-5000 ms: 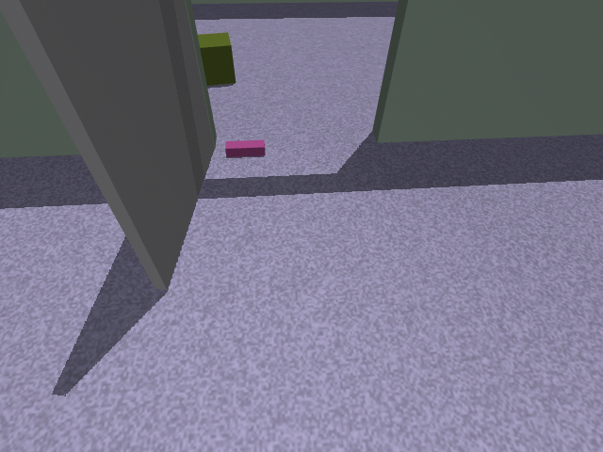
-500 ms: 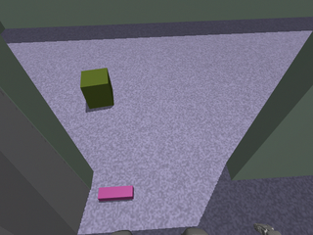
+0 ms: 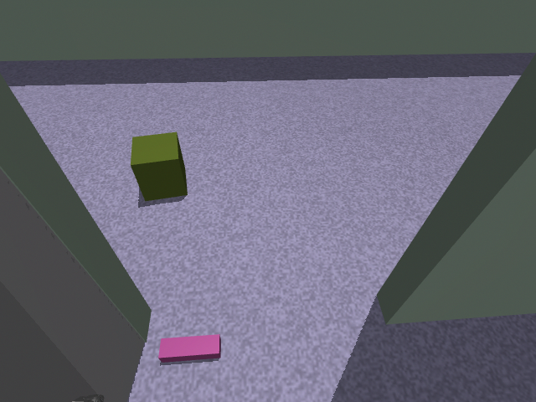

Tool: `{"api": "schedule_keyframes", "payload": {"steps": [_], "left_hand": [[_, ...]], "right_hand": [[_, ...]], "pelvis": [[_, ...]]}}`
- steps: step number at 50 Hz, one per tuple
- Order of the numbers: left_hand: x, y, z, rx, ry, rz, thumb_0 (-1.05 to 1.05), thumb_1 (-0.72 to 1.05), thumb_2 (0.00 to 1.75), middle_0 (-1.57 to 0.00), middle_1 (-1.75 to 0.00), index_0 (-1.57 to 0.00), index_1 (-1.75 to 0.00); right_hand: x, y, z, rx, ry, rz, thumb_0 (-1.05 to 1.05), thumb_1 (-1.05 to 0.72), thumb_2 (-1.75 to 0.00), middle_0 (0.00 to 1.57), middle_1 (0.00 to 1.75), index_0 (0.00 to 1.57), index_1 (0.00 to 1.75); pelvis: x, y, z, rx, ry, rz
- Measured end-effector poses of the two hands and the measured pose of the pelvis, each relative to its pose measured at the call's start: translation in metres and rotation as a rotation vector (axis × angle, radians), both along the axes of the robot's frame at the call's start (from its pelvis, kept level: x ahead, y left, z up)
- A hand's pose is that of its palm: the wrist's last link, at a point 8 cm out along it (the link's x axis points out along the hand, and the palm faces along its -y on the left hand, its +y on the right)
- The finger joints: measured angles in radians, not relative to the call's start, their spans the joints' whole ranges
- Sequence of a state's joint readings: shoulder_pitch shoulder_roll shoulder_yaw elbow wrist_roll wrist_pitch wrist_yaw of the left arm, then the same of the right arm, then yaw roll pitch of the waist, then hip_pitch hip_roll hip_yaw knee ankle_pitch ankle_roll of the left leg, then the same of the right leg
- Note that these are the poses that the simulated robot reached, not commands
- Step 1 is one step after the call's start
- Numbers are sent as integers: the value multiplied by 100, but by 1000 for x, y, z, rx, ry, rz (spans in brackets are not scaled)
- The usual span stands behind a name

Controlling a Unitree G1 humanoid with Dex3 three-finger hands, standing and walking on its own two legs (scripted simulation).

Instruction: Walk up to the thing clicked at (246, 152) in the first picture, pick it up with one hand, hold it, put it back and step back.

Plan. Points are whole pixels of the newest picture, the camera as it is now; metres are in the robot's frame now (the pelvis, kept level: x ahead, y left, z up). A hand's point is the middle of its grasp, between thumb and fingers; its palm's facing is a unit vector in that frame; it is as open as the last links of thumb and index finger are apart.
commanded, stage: walk up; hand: left
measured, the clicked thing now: (191, 348) +0.41 +0.25 -0.75
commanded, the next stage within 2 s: stand in 0.58 s
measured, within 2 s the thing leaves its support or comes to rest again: neither
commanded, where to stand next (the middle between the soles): +0.04 +0.01 m, yaw +1 degrees
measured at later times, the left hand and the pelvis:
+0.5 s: hand out of the picture +0.08 +0.26 -0.16, palm faces +0.01 -0.94 -0.33, open 7.4 cm; pelvis +0.01 +0.01 +0.00, yaw +1 degrees
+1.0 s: hand out of the picture +0.10 +0.25 -0.15, palm faces -0.01 -0.94 -0.34, open 7.4 cm; pelvis +0.02 +0.00 +0.00, yaw +1 degrees
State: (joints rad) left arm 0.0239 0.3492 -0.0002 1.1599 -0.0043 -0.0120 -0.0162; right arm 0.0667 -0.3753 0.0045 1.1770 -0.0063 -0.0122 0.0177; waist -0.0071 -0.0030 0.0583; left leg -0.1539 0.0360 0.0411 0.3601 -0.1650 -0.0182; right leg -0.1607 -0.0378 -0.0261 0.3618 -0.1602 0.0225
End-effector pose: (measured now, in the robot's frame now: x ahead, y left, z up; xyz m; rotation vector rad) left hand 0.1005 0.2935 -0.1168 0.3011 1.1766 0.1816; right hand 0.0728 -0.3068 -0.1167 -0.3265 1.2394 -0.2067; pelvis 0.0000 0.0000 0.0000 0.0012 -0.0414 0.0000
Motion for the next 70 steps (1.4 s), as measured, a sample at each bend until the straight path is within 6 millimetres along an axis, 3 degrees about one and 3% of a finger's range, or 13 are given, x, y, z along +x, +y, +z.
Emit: {"api": "schedule_keyframes", "payload": {"steps": [10, 18, 46, 70], "left_hand": [[-26, 5, -4, 1, 71, 37, 1, 91, 90, -21, -30, -20, -30], [-34, 8, -3, 7, 91, 58, 1, 91, 90, -21, -30, -20, -30], [-10, 5, 0, 10, 45, 26, 1, 91, 90, -21, -30, -20, -30], [-11, 0, 2, 19, 50, 30, 1, 91, 90, -21, -30, -20, -30]], "right_hand": [[9, 9, -1, 15, 5, 13, 0, -91, -90, 20, 30, 21, 30], [16, 16, -4, 31, 5, 19, 0, -91, -90, 20, 30, 21, 30], [25, 12, -1, 20, -6, 19, 0, -91, -90, 20, 30, 21, 30], [26, 7, -3, 25, -3, 24, 0, -91, -90, 20, 30, 21, 30]], "pelvis": [[4, 2, 2, -3, 5, 4], [8, 4, 2, -2, 7, 9], [19, 2, 3, -2, 11, 15], [22, -4, 3, -1, 6, 17]]}}
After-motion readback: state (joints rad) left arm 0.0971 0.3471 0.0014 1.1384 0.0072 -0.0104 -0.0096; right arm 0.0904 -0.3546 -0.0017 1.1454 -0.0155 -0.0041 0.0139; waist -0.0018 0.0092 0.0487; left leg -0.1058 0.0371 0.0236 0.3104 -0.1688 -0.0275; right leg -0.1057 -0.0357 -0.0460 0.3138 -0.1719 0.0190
